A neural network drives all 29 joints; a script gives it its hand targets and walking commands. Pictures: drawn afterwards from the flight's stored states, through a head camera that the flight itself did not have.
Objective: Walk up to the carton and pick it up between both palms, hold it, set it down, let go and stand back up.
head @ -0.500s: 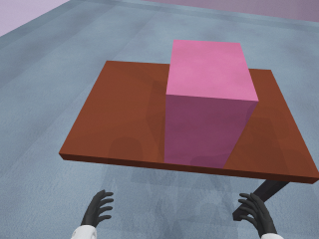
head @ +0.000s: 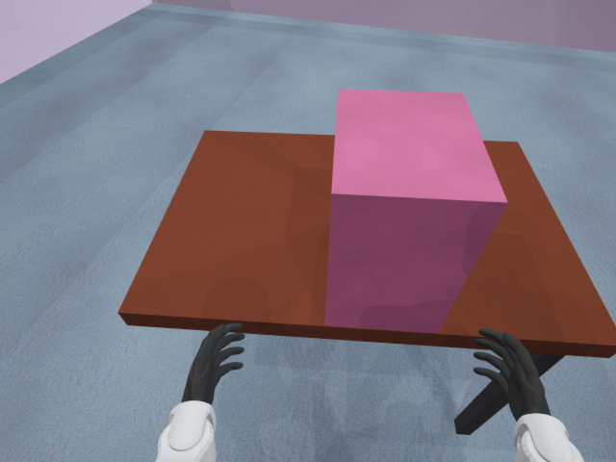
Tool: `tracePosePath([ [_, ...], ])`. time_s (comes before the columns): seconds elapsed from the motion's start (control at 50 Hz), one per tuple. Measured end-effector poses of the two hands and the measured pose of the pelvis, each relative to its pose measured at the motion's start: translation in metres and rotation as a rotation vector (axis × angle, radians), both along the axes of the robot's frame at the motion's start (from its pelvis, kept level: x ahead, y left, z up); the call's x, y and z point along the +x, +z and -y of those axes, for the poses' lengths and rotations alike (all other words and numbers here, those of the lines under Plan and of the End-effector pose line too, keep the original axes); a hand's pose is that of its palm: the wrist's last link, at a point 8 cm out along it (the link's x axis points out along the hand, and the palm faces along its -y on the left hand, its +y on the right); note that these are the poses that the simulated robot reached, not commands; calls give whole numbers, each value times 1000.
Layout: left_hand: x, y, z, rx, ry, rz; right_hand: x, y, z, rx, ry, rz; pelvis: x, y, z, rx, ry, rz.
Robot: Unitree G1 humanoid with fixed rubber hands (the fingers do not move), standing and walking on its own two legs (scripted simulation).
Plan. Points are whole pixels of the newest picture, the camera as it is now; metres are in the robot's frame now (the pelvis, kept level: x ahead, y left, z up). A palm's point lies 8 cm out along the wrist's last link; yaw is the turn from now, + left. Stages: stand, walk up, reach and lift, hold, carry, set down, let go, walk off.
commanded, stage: reach and lift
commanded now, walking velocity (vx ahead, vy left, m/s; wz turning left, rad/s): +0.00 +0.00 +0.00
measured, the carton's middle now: (389, 216) +0.46 -0.09 +0.05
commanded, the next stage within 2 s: none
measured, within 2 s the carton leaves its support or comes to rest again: neither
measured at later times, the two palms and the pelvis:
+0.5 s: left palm (223, 331) +0.28 +0.15 +0.02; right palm (517, 340) +0.27 -0.24 +0.02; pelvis -0.02 -0.02 +0.00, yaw +0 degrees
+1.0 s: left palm (229, 260) +0.34 +0.14 +0.09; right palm (520, 274) +0.33 -0.24 +0.08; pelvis -0.03 -0.01 +0.00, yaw -1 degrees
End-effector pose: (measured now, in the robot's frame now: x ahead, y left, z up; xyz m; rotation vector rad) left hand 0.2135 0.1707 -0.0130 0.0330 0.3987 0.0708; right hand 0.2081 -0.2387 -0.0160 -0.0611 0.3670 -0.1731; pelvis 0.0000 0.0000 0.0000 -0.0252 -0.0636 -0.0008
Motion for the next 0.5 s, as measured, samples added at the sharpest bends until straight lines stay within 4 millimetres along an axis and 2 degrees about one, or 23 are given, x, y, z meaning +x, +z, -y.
tracePosePath([
  [0.14,16,13,10,-2,-13,77,11,7,-6,29,1,61,-7,-1,1,5,0,2],
  [0.32,32,14,18,0,-15,83,30,11,-5,45,-2,81,-18,-2,8,16,-1,-9],
  [0.5,62,37,22,-10,-11,113,61,37,-2,48,10,118,-24,-2,17,24,2,-27],
])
